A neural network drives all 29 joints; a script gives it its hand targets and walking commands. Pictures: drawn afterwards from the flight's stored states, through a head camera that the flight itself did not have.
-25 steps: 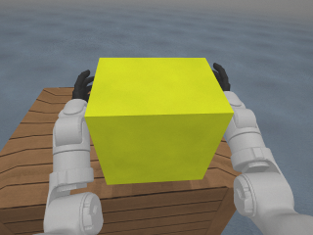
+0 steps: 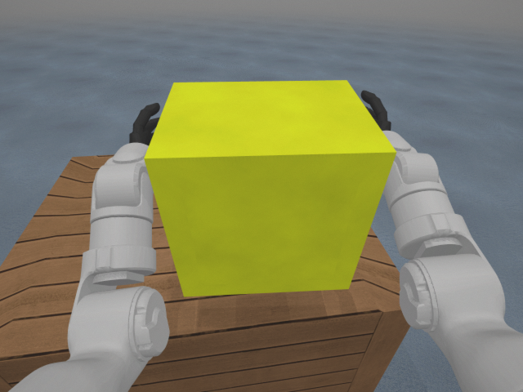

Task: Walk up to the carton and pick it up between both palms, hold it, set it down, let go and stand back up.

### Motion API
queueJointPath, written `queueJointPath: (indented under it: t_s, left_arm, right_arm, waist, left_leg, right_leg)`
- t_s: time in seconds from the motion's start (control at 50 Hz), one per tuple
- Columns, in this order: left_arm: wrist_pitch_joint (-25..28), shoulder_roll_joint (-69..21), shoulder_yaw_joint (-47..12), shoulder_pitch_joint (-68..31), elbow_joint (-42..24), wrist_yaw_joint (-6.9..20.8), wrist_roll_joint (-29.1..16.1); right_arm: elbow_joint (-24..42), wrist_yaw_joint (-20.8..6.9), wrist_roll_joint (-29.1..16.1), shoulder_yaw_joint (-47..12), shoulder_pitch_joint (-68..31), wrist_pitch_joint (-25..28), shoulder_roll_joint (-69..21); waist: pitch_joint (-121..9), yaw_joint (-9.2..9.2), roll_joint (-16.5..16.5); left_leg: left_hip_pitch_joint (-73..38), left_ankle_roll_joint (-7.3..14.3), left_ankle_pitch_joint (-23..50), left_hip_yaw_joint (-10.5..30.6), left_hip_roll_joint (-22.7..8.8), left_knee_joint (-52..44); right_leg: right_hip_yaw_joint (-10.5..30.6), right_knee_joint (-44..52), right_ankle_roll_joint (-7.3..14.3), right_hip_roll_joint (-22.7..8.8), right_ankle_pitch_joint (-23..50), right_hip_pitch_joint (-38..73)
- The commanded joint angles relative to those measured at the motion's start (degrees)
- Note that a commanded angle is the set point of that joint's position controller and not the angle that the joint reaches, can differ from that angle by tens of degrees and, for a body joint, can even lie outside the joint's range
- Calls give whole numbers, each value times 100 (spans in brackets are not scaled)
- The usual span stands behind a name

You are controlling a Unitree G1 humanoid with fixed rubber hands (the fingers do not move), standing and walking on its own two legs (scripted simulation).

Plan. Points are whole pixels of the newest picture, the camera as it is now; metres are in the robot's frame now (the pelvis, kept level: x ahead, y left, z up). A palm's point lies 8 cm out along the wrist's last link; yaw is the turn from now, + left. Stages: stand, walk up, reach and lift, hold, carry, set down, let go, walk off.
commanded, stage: reach and lift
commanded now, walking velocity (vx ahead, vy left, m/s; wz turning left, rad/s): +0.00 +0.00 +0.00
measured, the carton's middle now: (264, 189) +0.34 -0.02 +0.20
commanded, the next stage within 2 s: hold in 0.94 s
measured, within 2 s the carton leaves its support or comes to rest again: neither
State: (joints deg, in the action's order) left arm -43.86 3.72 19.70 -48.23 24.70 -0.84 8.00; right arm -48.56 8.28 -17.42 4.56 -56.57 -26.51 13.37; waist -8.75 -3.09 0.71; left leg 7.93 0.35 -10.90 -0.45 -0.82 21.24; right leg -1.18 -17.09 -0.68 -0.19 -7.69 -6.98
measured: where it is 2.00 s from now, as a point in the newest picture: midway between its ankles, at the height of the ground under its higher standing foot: outside the picture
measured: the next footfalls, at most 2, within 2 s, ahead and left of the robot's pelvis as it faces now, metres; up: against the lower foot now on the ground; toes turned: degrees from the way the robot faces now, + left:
none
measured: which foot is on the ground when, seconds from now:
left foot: down 0.00-1.00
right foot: down 0.00-1.00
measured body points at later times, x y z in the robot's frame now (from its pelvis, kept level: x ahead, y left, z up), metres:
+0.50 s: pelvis +0.02 +0.00 +0.00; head -0.06 +0.00 +0.44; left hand +0.40 +0.15 +0.26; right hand +0.41 -0.19 +0.28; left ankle +0.01 +0.11 -0.75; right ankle +0.02 -0.13 -0.75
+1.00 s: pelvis +0.00 -0.01 +0.00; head -0.08 +0.00 +0.44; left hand +0.39 +0.17 +0.30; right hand +0.40 -0.18 +0.33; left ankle +0.01 +0.11 -0.75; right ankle +0.02 -0.13 -0.75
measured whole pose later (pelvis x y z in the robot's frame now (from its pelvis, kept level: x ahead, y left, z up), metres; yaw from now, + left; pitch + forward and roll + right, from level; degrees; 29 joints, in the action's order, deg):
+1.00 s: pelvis +0.00 -0.01 +0.00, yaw +2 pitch -1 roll -2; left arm -49.6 9.1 18.8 -56.8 29.1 0.9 6.0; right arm -53.5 11.3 -23.3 0.7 -67.8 -34.0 16.6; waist -11.4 -3.3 0.1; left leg 9.9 -1.2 -11.3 1.8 -2.1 22.6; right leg -3.1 -16.0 0.5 1.2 -7.4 -7.1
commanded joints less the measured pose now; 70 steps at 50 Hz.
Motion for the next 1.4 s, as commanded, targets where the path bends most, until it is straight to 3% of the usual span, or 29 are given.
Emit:
queueJointPath:
  t_s: [0.0, 0.06, 0.08, 0.1, 0.14, 0.22, 0.28, 0.32, 0.36, 0.42, 0.5, 0.54, 0.58, 0.6, 0.7, 0.78, 0.8, 0.84, 0.86, 0.96, 1.02, 1.14, 1.16, 1.2, 1.22, 1.26, 1.28, 1.34, 1.38]
  left_arm:
    - [339, -2987, -2522, -5150, -955, 570, -1128]
    - [250, -3042, -2645, -4960, -1148, 621, -1151]
    - [165, -2960, -2491, -4884, -1010, 652, -983]
    - [112, -2894, -2396, -4923, -973, 707, -911]
    - [37, -2837, -2418, -4784, -1068, 809, -887]
    - [-83, -2862, -2635, -4705, -1614, 876, -911]
    - [-135, -2711, -2556, -4598, -1922, 859, -919]
    - [-135, -2747, -2732, -4808, -2293, 830, -1030]
    - [-177, -2761, -2869, -4806, -2564, 759, -1157]
    - [-225, -2710, -2683, -4640, -2286, 716, -1050]
    - [-327, -2571, -2342, -4392, -1636, 754, -870]
    - [-278, -2599, -2349, -4667, -1690, 759, -879]
    - [-271, -2493, -2247, -4826, -1504, 791, -895]
    - [-255, -2584, -2349, -5066, -1469, 805, -970]
    - [-281, -2519, -1973, -5318, -412, 884, -825]
    - [-221, -2554, -2003, -5689, -228, 980, -855]
    - [-188, -2581, -2025, -5729, -285, 970, -930]
    - [-157, -2722, -2230, -5923, -394, 889, -1071]
    - [-153, -2700, -2139, -5843, -370, 870, -1065]
    - [-184, -2644, -2192, -5510, -825, 854, -1096]
    - [-253, -2507, -2105, -5309, -975, 863, -1048]
    - [-188, -2612, -2186, -6026, -936, 740, -1248]
    - [-161, -2554, -2140, -6010, -871, 710, -1286]
    - [-120, -2624, -2115, -6160, -763, 657, -1289]
    - [-130, -2572, -1991, -5925, -504, 651, -1279]
    - [-86, -2482, -1810, -5871, -410, 625, -1188]
    - [-130, -2460, -1805, -5754, -290, 631, -1163]
    - [-254, -2268, -1551, -5665, -7, 774, -927]
    - [-248, -2210, -1564, -5589, -65, 846, -979]
  right_arm:
    - [1825, -725, -907, -1740, -5201, -92, -4191]
    - [1936, -586, -1092, -1817, -4942, -205, -4079]
    - [1491, -551, -1091, -1674, -4676, -326, -3858]
    - [1509, -535, -1113, -1677, -4731, -360, -3860]
    - [1285, -487, -1179, -1642, -4377, -505, -3675]
    - [1813, -398, -1461, -1832, -4388, -572, -3518]
    - [2247, -337, -1643, -2042, -4407, -644, -3617]
    - [2408, -349, -1727, -2044, -4370, -677, -3658]
    - [2931, -361, -1825, -2179, -4503, -657, -3674]
    - [3131, -371, -1793, -2249, -4725, -685, -3715]
    - [2937, -346, -1646, -2255, -4893, -775, -3804]
    - [2647, -371, -1608, -2209, -4925, -823, -3840]
    - [2670, -354, -1578, -2232, -5072, -851, -4019]
    - [2608, -359, -1552, -2103, -5220, -859, -4029]
    - [1526, -466, -1193, -1568, -5348, -968, -3856]
    - [1008, -507, -1113, -1249, -5493, -941, -3696]
    - [1278, -514, -1196, -1351, -5694, -892, -3773]
    - [995, -524, -1353, -1252, -5611, -912, -3620]
    - [1202, -517, -1415, -1373, -5745, -853, -3657]
    - [1174, -451, -1703, -1520, -5233, -881, -3499]
    - [1678, -374, -1837, -1687, -5406, -867, -3554]
    - [1497, -560, -1626, -1496, -5833, -894, -3777]
    - [1644, -575, -1584, -1541, -5988, -868, -3933]
    - [1656, -589, -1549, -1510, -6166, -844, -4015]
    - [1809, -557, -1543, -1551, -6262, -835, -4058]
    - [1586, -552, -1562, -1572, -6203, -875, -4105]
    - [1406, -536, -1566, -1517, -6033, -913, -3973]
    - [861, -491, -1500, -1406, -5720, -1051, -3720]
    - [1204, -412, -1620, -1573, -5823, -1035, -3846]
  waist:
    - [-1957, 34, -167]
    - [-2105, -161, 31]
    - [-1609, -214, 224]
    - [-1499, -183, 189]
    - [-1313, -322, 251]
    - [-1720, -441, 554]
    - [-1921, -352, 340]
    - [-2134, -403, 452]
    - [-2464, -323, 441]
    - [-2274, -88, 167]
    - [-1791, 78, -336]
    - [-1726, 77, -270]
    - [-1693, 152, -521]
    - [-1745, 48, -393]
    - [-1102, 29, -270]
    - [-1191, -143, 148]
    - [-1568, -64, 119]
    - [-1628, -206, 468]
    - [-1844, -78, 388]
    - [-2105, -207, 566]
    - [-2118, -103, 353]
    - [-1789, 33, 105]
    - [-1851, 116, -121]
    - [-2007, 183, -99]
    - [-2085, 248, -347]
    - [-2015, 332, -495]
    - [-1869, 213, -365]
    - [-1421, 166, -225]
    - [-1667, 179, -369]
  left_leg:
    - [139, -87, 703, 152, 226, -322]
    - [-130, -217, 1249, 207, 262, -168]
    - [-78, -284, 1120, 232, 249, -252]
    - [4, -273, 920, 220, 255, -312]
    - [-82, -379, 1210, 272, 223, -315]
    - [-393, -571, 2138, 304, 236, -88]
    - [-437, -533, 2353, 322, 278, -24]
    - [-505, -599, 2435, 350, 259, -11]
    - [-652, -612, 2749, 346, 279, 122]
    - [-495, -473, 2488, 316, 288, 80]
    - [-204, -226, 1681, 248, 269, -129]
    - [-128, -223, 1427, 241, 222, -231]
    - [18, -98, 1089, 208, 253, -241]
    - [66, -109, 880, 225, 237, -285]
    - [575, -27, -234, 198, 186, -555]
    - [637, -148, -248, 255, 147, -608]
    - [562, -140, -50, 248, 182, -509]
    - [394, -327, 440, 327, 139, -415]
    - [350, -285, 539, 298, 180, -365]
    - [30, -427, 1462, 362, 217, -202]
    - [-34, -391, 1599, 349, 265, -151]
    - [476, -198, 384, 327, 138, -460]
    - [525, -138, 383, 304, 156, -408]
    - [602, -101, 287, 295, 149, -392]
    - [616, -13, 288, 267, 187, -312]
    - [656, 51, 172, 293, 172, -351]
    - [590, 21, 303, 288, 184, -328]
    - [529, -56, 269, 243, 191, -436]
    - [477, -14, 460, 248, 252, -321]
  right_leg:
    - [137, 58, -86, 450, 769, 986]
    - [175, 25, -120, 440, 1496, 1130]
    - [189, 78, -86, 411, 1300, 1039]
    - [195, 125, -106, 373, 1141, 1037]
    - [182, 121, -73, 395, 1392, 1156]
    - [150, 33, -55, 443, 2045, 1422]
    - [143, -40, -152, 441, 2499, 1607]
    - [119, -91, -151, 473, 2428, 1597]
    - [83, -142, -148, 525, 2532, 1572]
    - [96, -103, -163, 525, 2394, 1535]
    - [139, 3, -174, 490, 1997, 1483]
    - [165, -22, -140, 479, 1819, 1392]
    - [204, -18, -220, 432, 1789, 1416]
    - [201, 1, -186, 426, 1547, 1325]
    - [293, 224, -59, 320, 331, 911]
    - [294, 230, 28, 301, 182, 884]
    - [302, 182, 9, 317, 408, 1021]
    - [255, 122, 65, 389, 672, 915]
    - [255, 118, 28, 382, 764, 1014]
    - [267, -10, -18, 398, 1785, 1400]
    - [219, 4, -90, 429, 1914, 1522]
    - [187, 121, -41, 431, 449, 1041]
    - [191, 105, -80, 420, 505, 1025]
    - [204, 48, -76, 454, 510, 1029]
    - [254, 66, -125, 425, 667, 1098]
    - [243, 55, -135, 445, 567, 1110]
    - [284, 82, -114, 431, 707, 1082]
    - [312, 184, -74, 387, 531, 992]
    - [356, 147, -159, 343, 992, 1185]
